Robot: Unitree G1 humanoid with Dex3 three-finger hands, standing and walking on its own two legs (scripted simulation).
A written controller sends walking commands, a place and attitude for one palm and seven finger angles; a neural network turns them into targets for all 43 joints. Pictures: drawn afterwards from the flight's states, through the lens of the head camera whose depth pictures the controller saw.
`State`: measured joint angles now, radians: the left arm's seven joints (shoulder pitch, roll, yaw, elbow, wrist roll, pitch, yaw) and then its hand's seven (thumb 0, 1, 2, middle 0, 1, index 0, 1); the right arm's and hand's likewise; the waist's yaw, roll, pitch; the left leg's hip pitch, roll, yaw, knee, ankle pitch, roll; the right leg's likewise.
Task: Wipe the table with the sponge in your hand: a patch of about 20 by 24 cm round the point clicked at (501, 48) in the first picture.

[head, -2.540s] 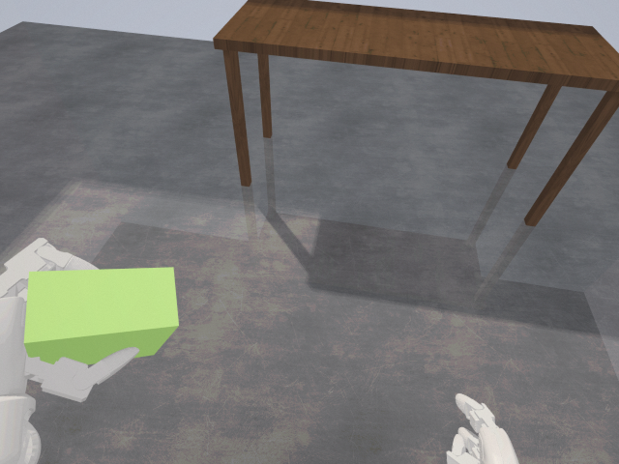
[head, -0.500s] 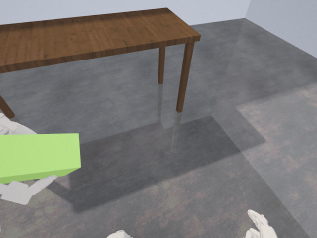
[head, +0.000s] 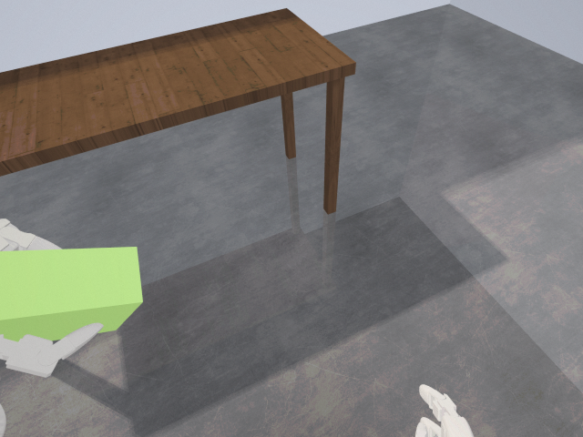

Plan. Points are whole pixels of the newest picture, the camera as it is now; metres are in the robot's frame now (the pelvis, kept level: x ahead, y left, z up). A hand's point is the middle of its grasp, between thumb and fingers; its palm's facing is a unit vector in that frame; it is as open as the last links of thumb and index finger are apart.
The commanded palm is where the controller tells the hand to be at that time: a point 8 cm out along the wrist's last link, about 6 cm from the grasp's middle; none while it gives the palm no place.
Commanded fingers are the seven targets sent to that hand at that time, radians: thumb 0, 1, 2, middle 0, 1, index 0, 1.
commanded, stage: walk to a spot facing it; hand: left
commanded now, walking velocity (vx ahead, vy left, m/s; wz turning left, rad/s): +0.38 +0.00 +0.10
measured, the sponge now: (86, 296) +0.22 +0.23 +0.15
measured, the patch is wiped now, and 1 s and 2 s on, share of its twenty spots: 0.00 0.00 0.00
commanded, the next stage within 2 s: turn to face it in 0.80 s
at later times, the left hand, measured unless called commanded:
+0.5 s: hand (112, 209) +0.33 +0.24 +0.17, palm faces +0.51 -0.72 -0.47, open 10.1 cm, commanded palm +0.28 +0.27 +0.18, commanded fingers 0.00 0.10 1.30 -1.20 -1.60 -1.20 -1.60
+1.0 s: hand (127, 175) +0.40 +0.25 +0.16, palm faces +0.66 -0.63 -0.41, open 10.1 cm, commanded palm +0.36 +0.26 +0.18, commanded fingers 0.00 0.10 1.30 -1.20 -1.60 -1.20 -1.60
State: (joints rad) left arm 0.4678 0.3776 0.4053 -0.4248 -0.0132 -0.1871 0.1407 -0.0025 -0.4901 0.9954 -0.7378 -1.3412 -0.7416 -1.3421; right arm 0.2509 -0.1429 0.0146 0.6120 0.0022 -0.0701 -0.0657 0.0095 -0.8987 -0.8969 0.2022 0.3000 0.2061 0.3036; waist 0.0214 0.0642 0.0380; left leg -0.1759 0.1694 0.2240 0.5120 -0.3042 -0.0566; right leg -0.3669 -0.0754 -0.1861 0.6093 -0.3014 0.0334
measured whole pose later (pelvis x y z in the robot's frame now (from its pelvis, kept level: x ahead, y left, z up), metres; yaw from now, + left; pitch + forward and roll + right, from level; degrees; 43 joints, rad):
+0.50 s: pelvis +0.15 -0.03 +0.00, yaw +6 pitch +0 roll +3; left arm 0.52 0.36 0.38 -0.51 -0.02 -0.20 0.16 0.00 -0.49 1.00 -0.74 -1.34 -0.74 -1.34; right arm 0.27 -0.23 -0.05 0.59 0.01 -0.01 -0.06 0.01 -0.91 -0.90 0.19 0.30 0.20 0.30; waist 0.02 -0.02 0.05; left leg -0.46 0.06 0.22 0.66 -0.24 0.01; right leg -0.05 -0.09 -0.28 0.50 -0.43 -0.03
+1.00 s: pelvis +0.27 -0.05 -0.01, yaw +14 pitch -2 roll -1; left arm 0.43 0.31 0.36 -0.42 -0.01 -0.18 0.15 0.00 -0.49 1.00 -0.73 -1.35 -0.74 -1.35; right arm 0.23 -0.17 0.00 0.62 0.02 -0.08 -0.07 0.01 -0.90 -0.90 0.20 0.30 0.20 0.30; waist 0.07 0.05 0.04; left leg -0.29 0.07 0.05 0.63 -0.31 -0.01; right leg -0.28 -0.06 -0.14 0.56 -0.25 0.03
